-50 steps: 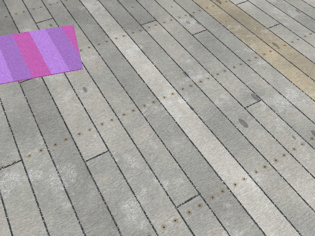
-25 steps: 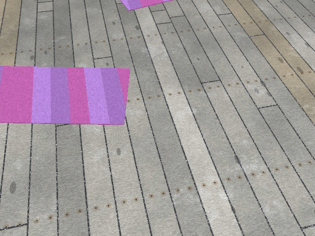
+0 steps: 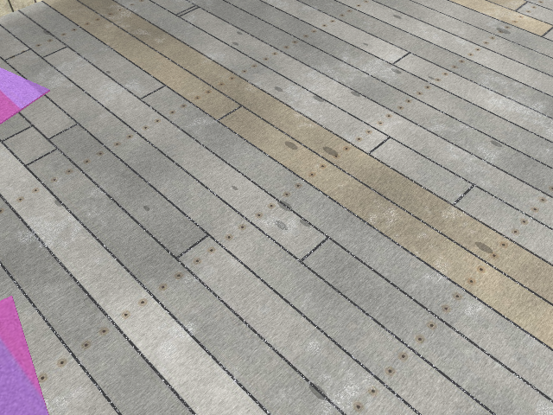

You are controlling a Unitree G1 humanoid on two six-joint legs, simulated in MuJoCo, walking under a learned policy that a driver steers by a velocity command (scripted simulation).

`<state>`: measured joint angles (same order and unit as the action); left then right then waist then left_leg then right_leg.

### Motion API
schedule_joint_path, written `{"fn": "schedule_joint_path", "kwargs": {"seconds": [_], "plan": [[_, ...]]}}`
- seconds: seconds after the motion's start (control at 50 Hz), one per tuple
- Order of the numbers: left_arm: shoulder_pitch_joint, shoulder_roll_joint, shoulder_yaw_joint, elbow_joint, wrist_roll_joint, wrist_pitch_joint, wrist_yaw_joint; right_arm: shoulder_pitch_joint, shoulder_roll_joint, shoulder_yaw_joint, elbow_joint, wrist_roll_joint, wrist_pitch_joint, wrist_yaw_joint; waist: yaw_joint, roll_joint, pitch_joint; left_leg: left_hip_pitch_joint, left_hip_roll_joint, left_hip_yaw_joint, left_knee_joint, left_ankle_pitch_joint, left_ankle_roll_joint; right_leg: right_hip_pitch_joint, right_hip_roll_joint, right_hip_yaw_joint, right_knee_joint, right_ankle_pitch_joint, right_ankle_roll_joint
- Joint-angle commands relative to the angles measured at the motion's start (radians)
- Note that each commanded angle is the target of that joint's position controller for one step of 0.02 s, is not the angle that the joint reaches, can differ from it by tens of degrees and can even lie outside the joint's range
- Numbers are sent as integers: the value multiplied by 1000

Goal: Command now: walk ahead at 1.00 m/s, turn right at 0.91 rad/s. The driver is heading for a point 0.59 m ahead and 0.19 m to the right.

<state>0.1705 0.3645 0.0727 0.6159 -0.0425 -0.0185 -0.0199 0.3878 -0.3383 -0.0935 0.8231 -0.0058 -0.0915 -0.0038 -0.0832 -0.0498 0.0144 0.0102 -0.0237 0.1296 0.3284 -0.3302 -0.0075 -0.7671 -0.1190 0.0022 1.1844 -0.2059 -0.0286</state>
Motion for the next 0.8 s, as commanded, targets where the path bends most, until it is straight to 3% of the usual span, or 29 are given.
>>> {"fn": "schedule_joint_path", "kwargs": {"seconds": [0.02,0.06,0.1,0.14,0.16,0.18,0.2,0.22,0.24,0.26,0.28,0.3,0.32,0.36,0.4,0.46,0.52,0.56,0.58,0.6,0.62,0.64,0.66,0.68,0.7,0.72,0.76,0.78,0.8], "plan": [[-36,-50,-37,-84,12,-11,-29,-189,-77,1,-97,-2,-36,-3,77,57,118,-130,249,-66,-225,312,123,-16,-48,29,-161,209,-3],[-124,-42,-40,-102,13,-22,-48,-151,-115,-5,-80,3,-35,-5,52,20,158,-117,224,31,-242,425,95,62,-5,-44,-336,304,-30],[-148,1,-22,-109,8,-26,-58,-103,-157,-7,-71,-3,-28,-7,62,61,101,-47,215,81,-172,879,68,224,96,-137,-402,321,-69],[-48,62,3,-106,-4,-20,-62,-87,-246,-27,-81,6,-3,-16,158,162,39,49,261,97,66,1406,61,333,176,-195,-405,153,-101],[120,120,34,-67,-8,-12,-57,-111,-260,-32,-92,4,12,-14,256,191,-50,27,270,89,280,1500,63,516,201,-191,-399,110,-133],[379,190,75,10,-6,1,-43,-156,-248,-28,-114,3,13,-18,385,143,-171,-155,245,77,596,1390,49,885,203,-125,-452,163,-181],[435,235,90,47,-20,25,-18,-164,-104,11,-122,4,-13,-13,360,-136,-147,-466,44,74,1086,274,-1,1127,116,60,-500,209,-242],[271,293,72,-31,14,1,-20,32,-26,55,-218,16,-62,9,130,-348,-367,-825,-73,-171,1370,-241,-16,1351,-137,790,-749,-279,-494],[288,181,59,-63,26,-14,-19,-110,-149,40,-222,33,-94,19,234,-102,-414,-828,-1,-314,1281,-111,37,1282,-139,896,-892,-578,-421],[275,170,53,-44,39,-37,-21,-214,-143,37,-263,61,-97,14,194,7,-173,-862,15,-278,1169,-75,46,1072,-125,846,-974,-525,-364],[214,140,44,-36,35,-58,-25,-221,-114,46,-243,33,-92,-1,131,159,-92,-792,71,-286,1046,-30,46,904,-91,754,-964,-376,-322],[168,131,39,-39,34,-69,-26,-198,-101,48,-221,1,-83,-6,90,153,-41,-683,96,-288,960,-24,38,744,-23,601,-902,-98,-308],[114,111,30,-49,48,-66,-17,-138,-92,43,-212,-2,-63,-1,30,96,-26,-646,107,-300,925,-2,15,660,6,563,-941,-142,-317],[86,75,20,-41,34,-67,-5,-168,-100,37,-210,-1,-38,-1,25,68,37,-605,123,-287,802,3,-26,504,34,516,-981,-122,-321],[126,68,16,-19,12,-69,13,-293,-55,52,-257,-22,-32,-5,64,75,105,-573,105,-234,620,128,-57,389,90,405,-999,-23,-299],[142,88,28,9,15,-52,36,-442,1,67,-304,-21,-46,13,138,39,115,-382,36,-169,313,468,-76,257,159,303,-970,-1,-213],[240,76,33,67,7,-36,49,-467,-33,46,-316,-5,-54,26,187,-11,68,-338,16,-190,179,619,-65,414,128,345,-863,38,-155],[274,62,35,95,7,-19,61,-459,-56,33,-318,-3,-57,27,178,-54,45,-354,14,-210,145,565,-37,561,94,381,-754,153,-125],[259,63,38,95,13,-12,64,-384,-79,17,-297,-5,-58,24,131,-62,-3,-300,2,-197,143,525,-20,620,90,381,-673,292,-102],[218,62,37,83,18,-8,62,-257,-96,2,-269,-11,-59,21,47,-72,-75,-184,19,-182,136,561,0,642,110,351,-526,418,-56],[194,7,16,48,38,-6,56,-82,-130,-2,-241,-21,-56,19,-27,-13,-227,74,148,-266,230,779,33,542,144,316,-247,262,-7],[475,-100,-13,83,18,-7,39,-45,-178,-1,-219,-46,-51,29,91,450,-431,427,464,-723,234,1014,288,264,331,247,229,-485,72],[545,4,-13,110,2,-2,30,-36,-161,-4,-213,-12,-34,47,81,398,-561,453,506,-941,158,566,313,170,237,291,363,-444,76],[360,47,-1,93,-2,13,35,-94,-87,12,-236,-24,-18,41,32,240,-428,315,413,-800,71,371,255,164,191,235,343,-366,82],[215,77,3,52,5,23,44,-203,-51,32,-240,-24,-8,40,48,137,-260,115,358,-659,41,421,232,169,159,172,274,-305,94],[157,79,5,34,25,30,52,-258,-26,47,-235,-22,-8,39,68,109,-174,-21,322,-575,41,540,224,192,128,164,198,-275,95],[120,30,1,38,39,39,54,-262,5,56,-190,-25,-7,41,91,86,-113,-162,188,-377,13,652,146,323,99,128,-6,-271,73],[169,-27,-16,36,35,39,54,-284,-5,56,-174,-28,-11,43,134,177,-113,-178,218,-369,13,774,187,340,88,132,-116,-278,82],[174,-40,-26,43,44,37,56,-292,-12,53,-161,-22,-14,44,129,190,-117,-191,235,-360,10,905,223,374,83,114,-204,-278,96]]}}
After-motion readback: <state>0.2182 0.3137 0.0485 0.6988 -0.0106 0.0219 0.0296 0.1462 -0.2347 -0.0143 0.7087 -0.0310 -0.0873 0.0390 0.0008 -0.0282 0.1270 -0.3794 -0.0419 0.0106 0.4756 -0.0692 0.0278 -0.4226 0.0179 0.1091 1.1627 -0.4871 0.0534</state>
